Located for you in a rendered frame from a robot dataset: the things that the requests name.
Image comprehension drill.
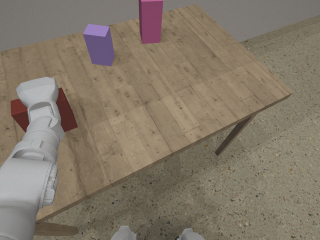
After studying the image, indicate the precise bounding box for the robot right shin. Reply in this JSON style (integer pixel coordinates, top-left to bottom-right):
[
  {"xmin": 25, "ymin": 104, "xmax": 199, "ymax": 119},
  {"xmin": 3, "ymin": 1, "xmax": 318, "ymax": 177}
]
[{"xmin": 180, "ymin": 228, "xmax": 193, "ymax": 236}]

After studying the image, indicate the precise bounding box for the left robot upper arm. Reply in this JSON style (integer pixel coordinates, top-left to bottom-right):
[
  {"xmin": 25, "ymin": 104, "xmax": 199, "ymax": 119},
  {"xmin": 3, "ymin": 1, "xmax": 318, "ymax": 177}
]
[{"xmin": 0, "ymin": 158, "xmax": 59, "ymax": 240}]

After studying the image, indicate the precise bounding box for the sponge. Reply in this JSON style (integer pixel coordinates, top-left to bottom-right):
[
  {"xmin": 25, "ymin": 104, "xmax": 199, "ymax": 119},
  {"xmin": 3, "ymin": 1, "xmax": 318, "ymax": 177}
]
[{"xmin": 10, "ymin": 87, "xmax": 78, "ymax": 133}]

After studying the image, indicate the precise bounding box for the table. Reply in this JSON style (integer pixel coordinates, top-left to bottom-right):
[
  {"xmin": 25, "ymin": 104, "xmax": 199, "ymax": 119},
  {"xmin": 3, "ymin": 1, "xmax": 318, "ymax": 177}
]
[{"xmin": 0, "ymin": 4, "xmax": 294, "ymax": 236}]

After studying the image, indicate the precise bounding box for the robot shin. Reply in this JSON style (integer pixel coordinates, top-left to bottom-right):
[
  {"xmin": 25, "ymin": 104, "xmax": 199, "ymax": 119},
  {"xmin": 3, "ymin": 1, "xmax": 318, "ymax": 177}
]
[
  {"xmin": 118, "ymin": 226, "xmax": 131, "ymax": 231},
  {"xmin": 180, "ymin": 228, "xmax": 193, "ymax": 236}
]

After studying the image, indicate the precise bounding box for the robot left forearm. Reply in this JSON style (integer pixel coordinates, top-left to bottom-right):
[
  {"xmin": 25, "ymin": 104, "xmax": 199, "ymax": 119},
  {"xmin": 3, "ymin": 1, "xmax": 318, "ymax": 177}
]
[{"xmin": 0, "ymin": 99, "xmax": 65, "ymax": 176}]

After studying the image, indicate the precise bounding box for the robot left shin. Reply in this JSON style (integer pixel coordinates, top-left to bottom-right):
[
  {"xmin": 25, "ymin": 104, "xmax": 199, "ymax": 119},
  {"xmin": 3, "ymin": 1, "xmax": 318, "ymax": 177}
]
[{"xmin": 118, "ymin": 226, "xmax": 131, "ymax": 231}]

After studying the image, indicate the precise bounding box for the robot left hand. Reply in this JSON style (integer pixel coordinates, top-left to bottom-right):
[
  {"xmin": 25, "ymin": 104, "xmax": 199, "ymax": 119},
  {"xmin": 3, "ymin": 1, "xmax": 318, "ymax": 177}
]
[{"xmin": 16, "ymin": 77, "xmax": 59, "ymax": 107}]

